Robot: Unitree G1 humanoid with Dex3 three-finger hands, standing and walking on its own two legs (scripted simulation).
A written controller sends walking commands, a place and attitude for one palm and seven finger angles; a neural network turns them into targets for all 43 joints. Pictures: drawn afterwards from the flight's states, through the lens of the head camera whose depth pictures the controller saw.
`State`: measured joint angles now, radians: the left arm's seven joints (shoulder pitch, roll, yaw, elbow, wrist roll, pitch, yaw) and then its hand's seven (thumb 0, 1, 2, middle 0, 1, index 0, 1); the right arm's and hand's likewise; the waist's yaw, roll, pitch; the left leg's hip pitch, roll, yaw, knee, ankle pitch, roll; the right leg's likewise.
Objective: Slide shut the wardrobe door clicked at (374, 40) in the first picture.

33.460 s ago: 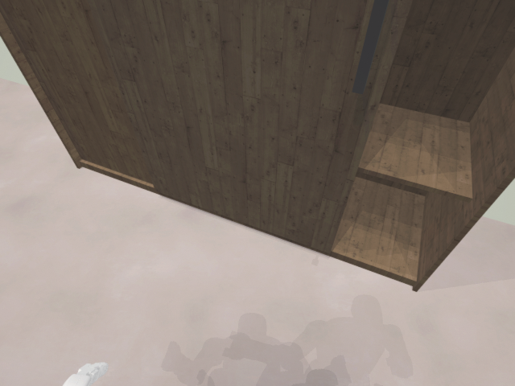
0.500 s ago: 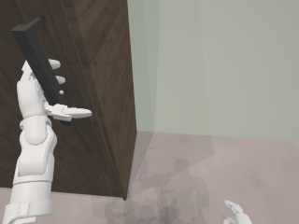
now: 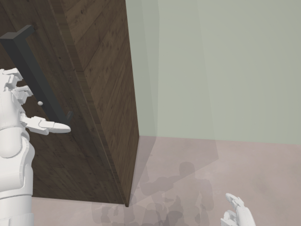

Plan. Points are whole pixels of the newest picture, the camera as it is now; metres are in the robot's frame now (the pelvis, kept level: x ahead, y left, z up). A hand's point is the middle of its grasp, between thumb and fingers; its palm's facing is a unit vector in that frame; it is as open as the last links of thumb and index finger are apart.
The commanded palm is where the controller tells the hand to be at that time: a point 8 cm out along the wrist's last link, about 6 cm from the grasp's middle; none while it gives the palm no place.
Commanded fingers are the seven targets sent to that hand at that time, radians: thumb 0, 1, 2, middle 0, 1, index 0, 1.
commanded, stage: slip the hand off the handle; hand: left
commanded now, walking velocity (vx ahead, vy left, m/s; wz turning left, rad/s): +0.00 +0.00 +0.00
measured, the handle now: (48, 87) +0.35 +0.27 +0.22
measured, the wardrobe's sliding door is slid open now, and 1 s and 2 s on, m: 0.00 0.00 0.00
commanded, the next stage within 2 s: draw the hand back to the body in 1.00 s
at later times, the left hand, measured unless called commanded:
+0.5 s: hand (25, 105) +0.30 +0.31 +0.20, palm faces +0.43 -0.89 -0.16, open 14.7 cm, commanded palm +0.24 +0.35 +0.20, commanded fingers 0.00 -0.55 0.20 -0.25 -1.15 -0.25 -1.15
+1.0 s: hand out of the picture +0.21 +0.31 +0.20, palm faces +0.44 -0.88 -0.17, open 14.7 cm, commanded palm +0.16 +0.36 +0.20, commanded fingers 0.00 -0.55 0.20 -0.25 -1.15 -0.25 -1.15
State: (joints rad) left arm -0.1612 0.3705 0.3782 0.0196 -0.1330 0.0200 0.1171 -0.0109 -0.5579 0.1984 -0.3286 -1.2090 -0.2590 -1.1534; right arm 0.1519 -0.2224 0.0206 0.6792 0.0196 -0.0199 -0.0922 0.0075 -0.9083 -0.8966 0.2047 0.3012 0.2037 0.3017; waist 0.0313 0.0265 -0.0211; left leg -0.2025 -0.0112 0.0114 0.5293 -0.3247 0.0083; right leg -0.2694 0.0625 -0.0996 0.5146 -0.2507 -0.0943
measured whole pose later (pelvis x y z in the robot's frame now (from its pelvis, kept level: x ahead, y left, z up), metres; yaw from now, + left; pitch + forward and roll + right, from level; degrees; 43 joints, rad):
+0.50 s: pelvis -0.01 +0.03 +0.00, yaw -1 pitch +0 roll +0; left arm -0.13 0.40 0.42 0.07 -0.17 -0.09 0.03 -0.01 -0.56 0.20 -0.32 -1.22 -0.25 -1.15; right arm 0.23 -0.25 0.01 0.69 0.03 -0.06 -0.11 0.01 -0.91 -0.90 0.20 0.30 0.20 0.30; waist 0.02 0.05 -0.03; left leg -0.24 -0.03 0.04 0.56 -0.33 0.05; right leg -0.31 0.04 -0.07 0.53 -0.24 -0.06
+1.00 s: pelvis -0.01 +0.03 +0.00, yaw +1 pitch -3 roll -1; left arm 0.16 0.34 0.39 -0.28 -0.21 -0.03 0.01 -0.01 -0.56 0.20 -0.25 -1.16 -0.26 -1.15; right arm 0.15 -0.21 0.06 0.66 0.02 -0.12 -0.12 0.01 -0.91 -0.90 0.21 0.30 0.20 0.30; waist 0.08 0.04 -0.02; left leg -0.15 -0.05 0.01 0.51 -0.30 0.05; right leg -0.20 0.03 -0.09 0.48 -0.22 -0.05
